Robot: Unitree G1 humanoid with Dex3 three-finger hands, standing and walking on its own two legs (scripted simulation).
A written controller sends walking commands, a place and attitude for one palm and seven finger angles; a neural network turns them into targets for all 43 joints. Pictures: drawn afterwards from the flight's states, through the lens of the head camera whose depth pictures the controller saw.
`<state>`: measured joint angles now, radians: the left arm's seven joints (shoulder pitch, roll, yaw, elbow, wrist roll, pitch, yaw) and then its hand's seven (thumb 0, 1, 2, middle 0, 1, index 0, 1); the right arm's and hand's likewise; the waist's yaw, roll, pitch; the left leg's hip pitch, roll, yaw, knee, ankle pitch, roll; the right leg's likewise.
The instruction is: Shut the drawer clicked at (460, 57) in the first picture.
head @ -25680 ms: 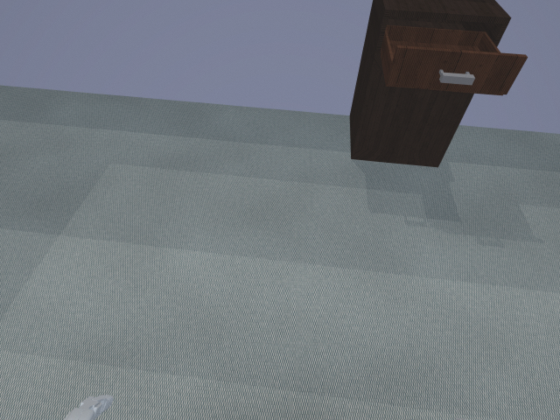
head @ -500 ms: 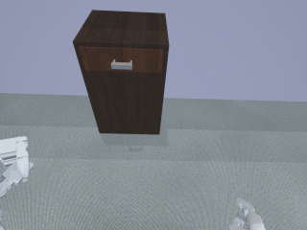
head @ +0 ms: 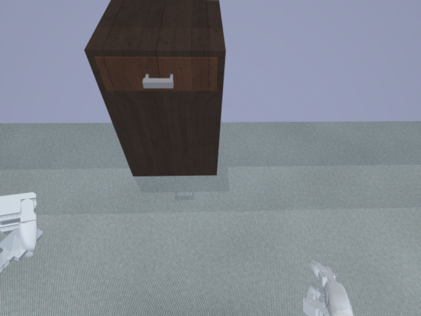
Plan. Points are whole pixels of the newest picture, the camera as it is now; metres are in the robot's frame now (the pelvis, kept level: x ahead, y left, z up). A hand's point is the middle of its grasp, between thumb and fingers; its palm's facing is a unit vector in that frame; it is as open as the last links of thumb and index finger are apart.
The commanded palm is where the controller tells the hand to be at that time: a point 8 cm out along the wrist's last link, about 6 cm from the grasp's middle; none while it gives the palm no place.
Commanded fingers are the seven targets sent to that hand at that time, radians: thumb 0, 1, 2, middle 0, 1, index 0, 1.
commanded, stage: stop stepping back and stand still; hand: left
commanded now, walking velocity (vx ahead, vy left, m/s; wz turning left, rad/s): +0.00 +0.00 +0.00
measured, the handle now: (158, 79) +0.89 +0.23 -0.09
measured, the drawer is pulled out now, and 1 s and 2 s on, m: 0.00 0.00 0.00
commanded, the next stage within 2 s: let the arm hang, fingers relaxed in 0.04 s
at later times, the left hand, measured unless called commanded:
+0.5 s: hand out of the picture +0.00 +0.21 -0.18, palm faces +0.05 -0.97 -0.22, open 3.4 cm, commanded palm none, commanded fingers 0.00 0.90 0.90 -0.64 -0.78 -0.64 -0.78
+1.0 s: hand out of the picture -0.03 +0.20 -0.17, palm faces +0.03 -0.97 -0.22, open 7.2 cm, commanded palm none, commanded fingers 0.00 0.90 0.90 -0.20 -0.30 -0.20 -0.30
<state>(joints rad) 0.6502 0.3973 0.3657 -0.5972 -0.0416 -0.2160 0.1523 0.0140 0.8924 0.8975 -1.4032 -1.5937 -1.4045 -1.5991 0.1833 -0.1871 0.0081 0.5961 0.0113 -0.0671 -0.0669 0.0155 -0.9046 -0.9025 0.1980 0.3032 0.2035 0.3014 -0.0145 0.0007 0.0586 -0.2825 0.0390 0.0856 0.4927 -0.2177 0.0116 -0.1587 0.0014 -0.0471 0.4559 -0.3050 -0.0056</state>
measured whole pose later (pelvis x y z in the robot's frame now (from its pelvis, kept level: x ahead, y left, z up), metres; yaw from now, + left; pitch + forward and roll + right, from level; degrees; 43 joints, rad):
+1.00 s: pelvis -0.02 +0.02 +0.00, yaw +1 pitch -1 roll +0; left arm 0.29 0.16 0.00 1.13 0.01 0.00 0.03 0.00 0.91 0.90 -0.23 -0.33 -0.23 -0.34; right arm 0.27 -0.15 -0.02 1.11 -0.02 0.02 -0.02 0.01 -0.91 -0.90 0.20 0.30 0.20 0.30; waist -0.01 0.03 0.04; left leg -0.25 0.00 0.09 0.41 -0.14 0.04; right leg -0.14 -0.04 -0.05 0.43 -0.26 0.02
